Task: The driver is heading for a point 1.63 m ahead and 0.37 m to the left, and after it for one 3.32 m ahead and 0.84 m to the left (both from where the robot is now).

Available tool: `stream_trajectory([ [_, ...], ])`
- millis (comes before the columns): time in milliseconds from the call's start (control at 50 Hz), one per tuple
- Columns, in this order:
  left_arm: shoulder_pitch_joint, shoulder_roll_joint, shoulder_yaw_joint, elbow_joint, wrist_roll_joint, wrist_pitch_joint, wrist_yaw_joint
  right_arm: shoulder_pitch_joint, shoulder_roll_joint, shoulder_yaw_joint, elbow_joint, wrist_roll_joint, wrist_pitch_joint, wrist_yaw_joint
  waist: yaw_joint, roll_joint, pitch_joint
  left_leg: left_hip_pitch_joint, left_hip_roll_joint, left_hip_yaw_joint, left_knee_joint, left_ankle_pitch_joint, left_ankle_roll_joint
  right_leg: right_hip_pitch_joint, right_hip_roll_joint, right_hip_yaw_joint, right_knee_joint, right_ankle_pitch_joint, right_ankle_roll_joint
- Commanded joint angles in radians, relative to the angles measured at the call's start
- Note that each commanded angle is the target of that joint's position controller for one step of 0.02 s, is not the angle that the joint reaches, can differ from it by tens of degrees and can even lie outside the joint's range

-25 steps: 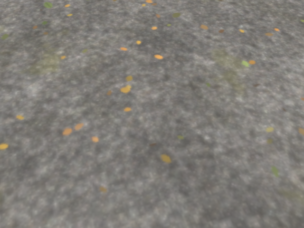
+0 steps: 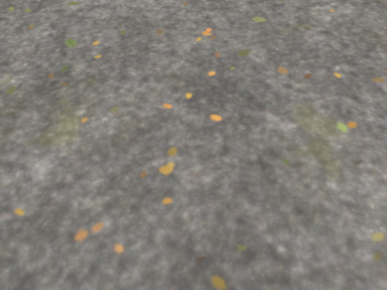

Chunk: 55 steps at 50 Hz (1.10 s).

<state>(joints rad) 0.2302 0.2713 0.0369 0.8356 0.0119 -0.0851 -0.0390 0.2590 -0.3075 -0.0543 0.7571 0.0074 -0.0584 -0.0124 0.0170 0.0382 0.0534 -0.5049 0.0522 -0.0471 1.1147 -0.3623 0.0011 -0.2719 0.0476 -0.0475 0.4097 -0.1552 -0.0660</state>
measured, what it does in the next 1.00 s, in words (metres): walks ahead: left foot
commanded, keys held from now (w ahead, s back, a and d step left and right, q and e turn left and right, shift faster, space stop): no key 1.00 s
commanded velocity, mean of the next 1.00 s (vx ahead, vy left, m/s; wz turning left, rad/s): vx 0.07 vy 0.00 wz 0.01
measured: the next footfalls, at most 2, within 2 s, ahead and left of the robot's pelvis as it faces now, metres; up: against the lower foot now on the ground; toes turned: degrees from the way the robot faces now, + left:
left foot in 0.26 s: +0.26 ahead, +0.13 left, +0.00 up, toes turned -1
right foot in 1.92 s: +0.41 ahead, -0.08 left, +0.00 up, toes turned -2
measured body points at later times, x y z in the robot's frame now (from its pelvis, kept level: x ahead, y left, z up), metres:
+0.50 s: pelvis +0.15 +0.02 -0.01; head +0.17 +0.03 +0.44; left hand +0.22 +0.29 -0.15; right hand +0.31 -0.22 -0.12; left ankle +0.22 +0.13 -0.74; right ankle +0.07 -0.09 -0.74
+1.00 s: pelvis +0.15 +0.02 -0.01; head +0.16 +0.02 +0.44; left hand +0.16 +0.27 -0.16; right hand +0.27 -0.24 -0.14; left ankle +0.22 +0.13 -0.74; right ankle +0.07 -0.10 -0.74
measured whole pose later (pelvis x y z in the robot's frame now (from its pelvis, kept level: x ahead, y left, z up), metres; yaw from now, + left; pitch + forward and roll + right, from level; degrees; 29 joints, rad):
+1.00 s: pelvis +0.15 +0.02 -0.01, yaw +0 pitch -2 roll +0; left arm 0.27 0.22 0.00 1.07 0.01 0.00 0.03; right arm 0.08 -0.23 -0.05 1.03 0.00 0.02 -0.03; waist 0.02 0.00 0.04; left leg -0.31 -0.01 -0.01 0.50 -0.17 0.01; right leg -0.06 -0.01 -0.02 0.48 -0.39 0.00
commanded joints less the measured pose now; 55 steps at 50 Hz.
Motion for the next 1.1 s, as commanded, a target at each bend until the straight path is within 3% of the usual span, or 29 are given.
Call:
stream_trajectory([
  [20, -0.052, 0.128, 0.024, -0.043, 0.002, -0.021, 0.012, 0.081, -0.047, -0.016, -0.040, -0.010, 0.007, -0.013, -0.055, -0.124, -0.105, -0.007, 0.037, -0.007, -0.101, 0.077, -0.034, 0.074, -0.253, 0.153, -0.160, 0.732, -0.171],
  [100, -0.037, 0.148, 0.027, -0.016, -0.006, 0.004, 0.032, -0.027, -0.017, -0.001, -0.050, -0.010, 0.006, -0.005, -0.015, -0.124, -0.124, 0.059, 0.017, 0.024, -0.391, 0.322, -0.039, 0.097, -0.201, 0.057, -0.164, 0.695, -0.132],
  [160, 0.003, 0.157, 0.025, 0.017, -0.010, 0.024, 0.037, -0.094, -0.031, -0.005, -0.061, -0.008, 0.003, 0.004, 0.017, -0.117, -0.119, 0.082, 0.000, 0.015, -0.506, 0.382, -0.032, 0.157, -0.225, 0.079, -0.144, 0.603, -0.129],
  [200, -0.001, 0.160, 0.026, 0.031, -0.014, 0.037, 0.038, -0.116, -0.048, -0.011, -0.067, -0.012, -0.001, 0.009, 0.017, -0.118, -0.105, 0.092, -0.007, 0.010, -0.556, 0.339, -0.012, 0.185, -0.248, 0.109, -0.105, 0.563, -0.126],
  [240, -0.028, 0.149, 0.022, 0.038, -0.026, 0.049, 0.042, -0.078, -0.058, -0.018, -0.051, -0.022, -0.006, 0.012, -0.022, -0.102, -0.105, 0.179, -0.023, 0.024, -0.675, 0.393, 0.020, 0.181, -0.231, 0.118, -0.018, 0.489, -0.092],
  [260, 0.009, 0.130, 0.015, 0.049, -0.019, 0.048, 0.042, -0.051, -0.091, -0.028, -0.040, -0.030, -0.009, 0.006, -0.025, -0.062, -0.124, 0.280, 0.005, -0.009, -0.731, 0.612, 0.046, 0.158, -0.184, 0.109, 0.042, 0.422, -0.048],
  [280, 0.075, 0.104, 0.007, 0.046, 0.010, 0.036, 0.039, -0.042, -0.157, -0.040, -0.044, -0.039, -0.007, -0.002, 0.020, 0.035, -0.195, 0.451, 0.112, -0.101, -0.645, 0.978, 0.101, 0.069, -0.116, 0.082, 0.128, 0.238, -0.001],
  [300, 0.158, 0.048, -0.012, 0.070, 0.012, 0.031, 0.036, -0.032, -0.107, -0.029, -0.030, -0.040, 0.007, -0.006, 0.040, 0.135, -0.285, 0.593, 0.208, -0.205, -0.607, 1.051, 0.218, -0.038, -0.071, 0.059, 0.206, -0.049, 0.053],
  [320, 0.112, 0.063, -0.012, 0.075, 0.004, 0.042, 0.038, -0.032, -0.026, -0.009, -0.026, -0.026, 0.022, -0.005, 0.005, 0.130, -0.294, 0.571, 0.231, -0.247, -0.628, 0.955, 0.255, -0.051, -0.062, 0.070, 0.236, -0.250, 0.076],
  [340, 0.075, 0.075, -0.009, 0.064, -0.005, 0.058, 0.040, -0.066, -0.006, 0.001, -0.020, -0.022, 0.030, 0.000, 0.013, 0.116, -0.260, 0.511, 0.219, -0.253, -0.658, 0.795, 0.245, -0.059, -0.072, 0.080, 0.215, -0.307, 0.081],
  [380, 0.060, 0.085, -0.006, 0.074, -0.002, 0.098, 0.050, -0.177, -0.043, -0.006, -0.031, -0.019, 0.040, 0.011, 0.050, 0.075, -0.174, 0.334, 0.144, -0.189, -0.688, 0.524, 0.162, 0.031, -0.084, 0.077, 0.059, -0.182, 0.075],
  [400, 0.053, 0.111, -0.002, 0.078, 0.004, 0.114, 0.055, -0.193, -0.062, -0.013, -0.033, -0.016, 0.039, 0.014, 0.042, 0.061, -0.141, 0.276, 0.094, -0.141, -0.695, 0.360, 0.115, 0.054, -0.088, 0.077, 0.016, -0.125, 0.067],
  [420, 0.054, 0.133, 0.003, 0.087, 0.000, 0.119, 0.057, -0.198, -0.061, -0.014, -0.031, -0.014, 0.038, 0.015, 0.028, 0.027, -0.105, 0.271, 0.048, -0.091, -0.690, 0.291, 0.083, 0.018, -0.093, 0.075, 0.014, -0.145, 0.053],
  [440, 0.046, 0.129, 0.003, 0.094, -0.003, 0.117, 0.057, -0.194, -0.056, -0.014, -0.021, -0.015, 0.033, 0.013, 0.020, 0.009, -0.088, 0.293, 0.028, -0.068, -0.674, 0.314, 0.067, -0.007, -0.093, 0.078, 0.017, -0.155, 0.043],
  [500, 0.029, 0.116, 0.000, 0.108, -0.002, 0.098, 0.061, -0.167, -0.043, -0.015, 0.019, -0.013, 0.021, 0.004, 0.008, -0.018, -0.142, 0.385, 0.027, -0.053, -0.601, 0.600, 0.080, 0.030, -0.104, 0.084, 0.015, 0.017, 0.052],
  [540, 0.029, 0.111, 0.000, 0.120, -0.006, 0.090, 0.061, -0.162, -0.042, -0.016, 0.043, -0.011, 0.021, 0.000, 0.006, -0.033, -0.167, 0.415, 0.025, -0.047, -0.581, 0.679, 0.095, 0.052, -0.104, 0.079, 0.026, 0.094, 0.060],
  [660, 0.037, 0.095, -0.004, 0.156, -0.007, 0.102, 0.062, -0.194, -0.035, -0.019, 0.098, -0.007, 0.045, -0.002, 0.010, -0.046, -0.114, 0.394, 0.007, -0.029, -0.598, 0.565, 0.089, 0.050, -0.099, 0.071, 0.007, 0.057, 0.055],
  [800, 0.053, 0.088, -0.010, 0.187, -0.005, 0.091, 0.064, -0.212, -0.039, -0.022, 0.163, -0.008, 0.063, -0.015, 0.005, -0.045, -0.067, 0.399, -0.009, -0.020, -0.625, 0.455, 0.067, 0.019, -0.103, 0.071, -0.027, -0.016, 0.052],
  [1100, 0.125, 0.046, -0.022, 0.228, -0.002, 0.075, 0.071, -0.210, -0.031, -0.014, 0.276, -0.007, 0.073, -0.024, -0.007, -0.044, -0.017, 0.387, -0.019, -0.019, -0.664, 0.326, 0.048, -0.016, -0.095, 0.065, -0.068, -0.129, 0.050],
])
